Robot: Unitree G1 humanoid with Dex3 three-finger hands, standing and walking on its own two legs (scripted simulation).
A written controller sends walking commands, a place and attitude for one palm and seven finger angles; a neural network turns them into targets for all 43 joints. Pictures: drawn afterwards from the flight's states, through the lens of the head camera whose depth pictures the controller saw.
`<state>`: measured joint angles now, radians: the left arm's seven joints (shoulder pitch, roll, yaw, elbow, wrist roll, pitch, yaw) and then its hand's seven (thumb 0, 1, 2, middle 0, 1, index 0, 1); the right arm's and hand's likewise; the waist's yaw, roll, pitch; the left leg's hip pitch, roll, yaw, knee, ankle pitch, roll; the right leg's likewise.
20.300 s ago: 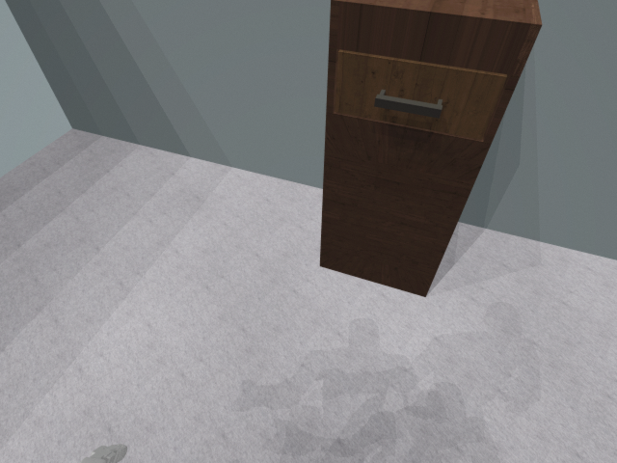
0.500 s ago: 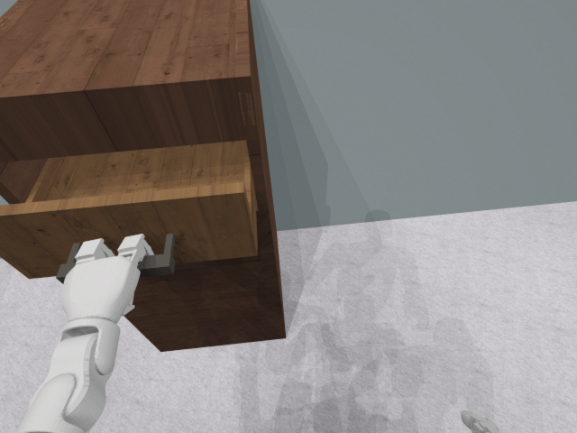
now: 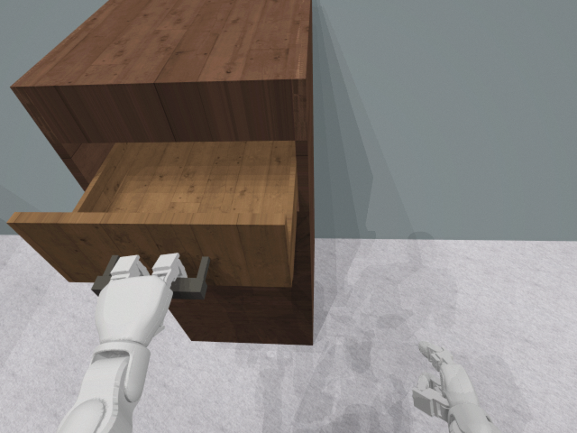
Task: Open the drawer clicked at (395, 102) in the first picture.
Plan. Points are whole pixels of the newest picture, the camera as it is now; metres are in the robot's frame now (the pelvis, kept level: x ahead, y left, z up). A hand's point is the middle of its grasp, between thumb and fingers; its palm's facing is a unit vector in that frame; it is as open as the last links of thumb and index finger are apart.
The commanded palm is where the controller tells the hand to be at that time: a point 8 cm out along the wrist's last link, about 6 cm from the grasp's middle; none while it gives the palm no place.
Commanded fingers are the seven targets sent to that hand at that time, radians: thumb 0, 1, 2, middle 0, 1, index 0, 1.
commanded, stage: pull the drawer open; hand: left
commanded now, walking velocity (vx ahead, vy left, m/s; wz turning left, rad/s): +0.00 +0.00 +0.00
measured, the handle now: (154, 275) +0.31 +0.25 +0.05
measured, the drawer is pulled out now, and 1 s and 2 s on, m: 0.17 0.27 0.29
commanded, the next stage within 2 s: open the thumb to release the handle in 1.20 s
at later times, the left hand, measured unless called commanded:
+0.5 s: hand (146, 342) +0.21 +0.23 +0.03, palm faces -0.03 -0.11 -0.99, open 6.0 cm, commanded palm +0.17 +0.22 +0.08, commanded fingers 0.00 0.90 0.90 -0.40 -1.35 -0.40 -1.35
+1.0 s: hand (128, 402) +0.14 +0.22 +0.03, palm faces -0.01 -0.13 -0.99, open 6.0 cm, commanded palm +0.08 +0.22 +0.08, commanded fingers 0.00 0.90 0.90 -0.40 -1.35 -0.40 -1.35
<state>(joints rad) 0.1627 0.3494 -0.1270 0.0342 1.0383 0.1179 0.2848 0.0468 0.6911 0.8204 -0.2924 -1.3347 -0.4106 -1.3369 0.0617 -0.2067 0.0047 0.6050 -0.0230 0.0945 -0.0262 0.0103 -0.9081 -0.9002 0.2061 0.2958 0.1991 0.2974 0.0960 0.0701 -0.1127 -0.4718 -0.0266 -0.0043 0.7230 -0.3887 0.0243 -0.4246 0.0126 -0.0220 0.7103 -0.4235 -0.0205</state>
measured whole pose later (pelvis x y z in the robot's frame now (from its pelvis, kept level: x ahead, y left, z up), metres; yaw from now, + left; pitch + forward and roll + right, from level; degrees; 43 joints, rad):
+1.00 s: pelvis +0.00 +0.00 -0.02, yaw -3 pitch +11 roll -1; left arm 0.79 0.37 -0.07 -0.42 1.00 0.07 0.38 0.06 0.70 0.78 -0.23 -1.30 -0.38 -1.30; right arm 0.12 -0.22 0.03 0.46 -0.02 0.10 0.08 0.01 -0.91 -0.90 0.21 0.30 0.20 0.30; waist 0.09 0.07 -0.16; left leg -0.58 0.00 0.04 0.86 -0.47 0.03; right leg -0.54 0.04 0.02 0.84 -0.48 -0.01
